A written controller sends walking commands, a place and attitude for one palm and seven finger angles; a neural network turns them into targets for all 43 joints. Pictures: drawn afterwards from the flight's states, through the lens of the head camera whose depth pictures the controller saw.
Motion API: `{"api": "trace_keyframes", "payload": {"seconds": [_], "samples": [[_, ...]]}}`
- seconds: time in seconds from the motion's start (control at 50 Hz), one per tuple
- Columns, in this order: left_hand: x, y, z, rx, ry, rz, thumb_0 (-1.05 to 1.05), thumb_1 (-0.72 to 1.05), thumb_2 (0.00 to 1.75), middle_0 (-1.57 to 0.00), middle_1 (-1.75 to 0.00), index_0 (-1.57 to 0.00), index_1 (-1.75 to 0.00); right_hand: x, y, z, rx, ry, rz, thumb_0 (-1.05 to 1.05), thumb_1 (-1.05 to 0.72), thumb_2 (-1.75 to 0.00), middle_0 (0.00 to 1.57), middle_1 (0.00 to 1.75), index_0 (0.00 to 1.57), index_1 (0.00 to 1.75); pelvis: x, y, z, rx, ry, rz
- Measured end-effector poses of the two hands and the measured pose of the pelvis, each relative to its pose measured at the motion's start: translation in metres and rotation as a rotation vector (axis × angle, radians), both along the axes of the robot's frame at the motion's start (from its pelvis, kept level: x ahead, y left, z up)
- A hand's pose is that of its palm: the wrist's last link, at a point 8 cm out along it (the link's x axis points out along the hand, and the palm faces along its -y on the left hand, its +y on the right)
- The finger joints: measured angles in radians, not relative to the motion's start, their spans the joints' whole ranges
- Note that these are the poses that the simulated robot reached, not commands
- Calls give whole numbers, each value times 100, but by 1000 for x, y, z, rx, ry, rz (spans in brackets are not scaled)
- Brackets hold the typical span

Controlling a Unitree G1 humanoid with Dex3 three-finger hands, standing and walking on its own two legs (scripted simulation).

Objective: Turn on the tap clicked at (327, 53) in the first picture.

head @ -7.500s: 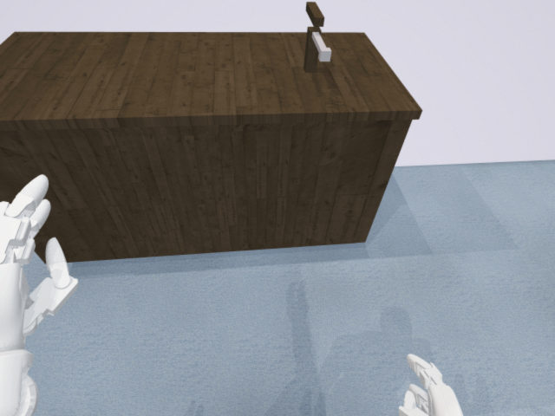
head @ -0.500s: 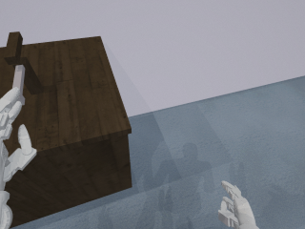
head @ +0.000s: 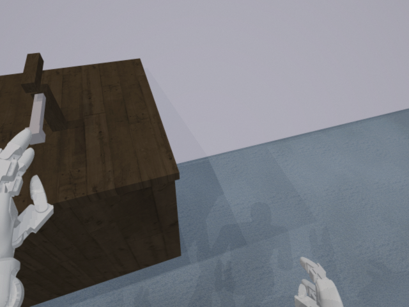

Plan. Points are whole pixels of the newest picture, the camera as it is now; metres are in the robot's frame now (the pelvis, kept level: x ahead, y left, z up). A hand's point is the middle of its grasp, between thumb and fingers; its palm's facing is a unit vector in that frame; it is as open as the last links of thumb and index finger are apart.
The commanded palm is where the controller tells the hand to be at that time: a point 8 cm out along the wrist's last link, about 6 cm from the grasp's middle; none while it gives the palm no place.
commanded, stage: shuffle to correct the standing spot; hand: left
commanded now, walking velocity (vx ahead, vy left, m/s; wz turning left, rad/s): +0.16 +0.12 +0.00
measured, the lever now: (35, 135) +0.41 +0.40 +0.09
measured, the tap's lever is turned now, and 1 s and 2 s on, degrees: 0 0 0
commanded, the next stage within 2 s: come to a stop and stand still in 0.38 s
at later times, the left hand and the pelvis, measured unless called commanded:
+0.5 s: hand (49, 179) +0.27 +0.27 +0.15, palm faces +0.41 -0.84 -0.37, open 7.4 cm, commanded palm +0.20 +0.31 +0.17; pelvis +0.05 +0.02 -0.02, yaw +1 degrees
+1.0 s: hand (42, 147) +0.30 +0.28 +0.18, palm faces +0.39 -0.78 -0.49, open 7.4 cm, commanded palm +0.22 +0.31 +0.17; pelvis +0.06 +0.02 -0.01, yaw +1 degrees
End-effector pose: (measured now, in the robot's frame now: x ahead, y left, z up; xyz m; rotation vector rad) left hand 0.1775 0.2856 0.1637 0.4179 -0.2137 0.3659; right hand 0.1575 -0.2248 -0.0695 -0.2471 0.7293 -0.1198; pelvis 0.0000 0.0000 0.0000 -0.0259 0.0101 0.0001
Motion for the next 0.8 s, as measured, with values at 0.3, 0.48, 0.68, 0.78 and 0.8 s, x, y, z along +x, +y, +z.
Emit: {"api": "trace_keyframes", "payload": {"seconds": [0.3, 0.48, 0.68, 0.78, 0.8], "samples": [[9, 7, 1, 17, -53, 2, 1, 89, 90, -22, -30, -21, -30, 20, -3, -8, -22, -17, -6, 1, -90, -89, 21, 30, 20, 30, 22, 8, -11, -15, 5, 22], [46, 25, -5, 38, -67, 2, 1, 89, 90, -21, -30, -21, -30, 45, 11, -21, -11, 12, -17, 1, -90, -90, 20, 29, 20, 30, 48, 22, -22, -3, 17, 20], [67, 25, 9, 87, -80, -63, 1, 89, 90, -22, -30, -22, -30, 72, 35, -22, 40, 58, 20, 1, -90, -89, 21, 30, 20, 30, 66, 29, -17, 9, 25, 10], [72, 34, 11, 94, -45, -45, 1, 89, 90, -22, -30, -22, -30, 82, 42, -13, 39, 19, 14, 1, -90, -89, 21, 30, 20, 30, 71, 35, -13, -18, 33, -1], [74, 33, 12, 89, -46, -42, 1, 89, 90, -22, -30, -22, -30, 82, 43, -12, 41, 20, 17, 1, -90, -89, 21, 30, 20, 30, 71, 34, -11, -10, 29, 2]]}}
